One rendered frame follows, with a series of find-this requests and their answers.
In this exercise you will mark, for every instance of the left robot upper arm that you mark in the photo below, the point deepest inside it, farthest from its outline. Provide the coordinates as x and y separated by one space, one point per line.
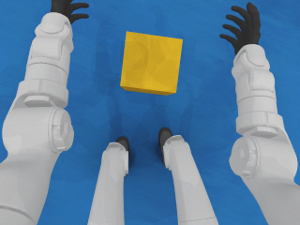
34 138

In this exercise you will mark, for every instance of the left robot foot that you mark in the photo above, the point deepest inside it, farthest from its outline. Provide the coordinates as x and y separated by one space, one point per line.
124 141

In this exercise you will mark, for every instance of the left robot shin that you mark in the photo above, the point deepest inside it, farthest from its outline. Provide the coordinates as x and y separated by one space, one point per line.
113 145

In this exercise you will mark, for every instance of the robot right forearm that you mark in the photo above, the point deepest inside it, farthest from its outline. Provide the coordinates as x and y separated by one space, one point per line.
256 96

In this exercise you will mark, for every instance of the robot left hand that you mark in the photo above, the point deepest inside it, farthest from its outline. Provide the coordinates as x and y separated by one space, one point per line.
65 8

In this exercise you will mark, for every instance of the right robot upper arm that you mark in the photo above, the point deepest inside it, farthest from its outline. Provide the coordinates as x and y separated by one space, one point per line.
268 167

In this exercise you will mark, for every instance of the robot left forearm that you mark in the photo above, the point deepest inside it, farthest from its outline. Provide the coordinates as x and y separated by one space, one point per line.
46 76

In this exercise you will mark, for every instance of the robot right hand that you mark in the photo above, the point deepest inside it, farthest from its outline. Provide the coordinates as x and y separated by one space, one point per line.
250 27

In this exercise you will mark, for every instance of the carton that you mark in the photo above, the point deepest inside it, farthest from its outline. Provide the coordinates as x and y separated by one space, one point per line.
151 64

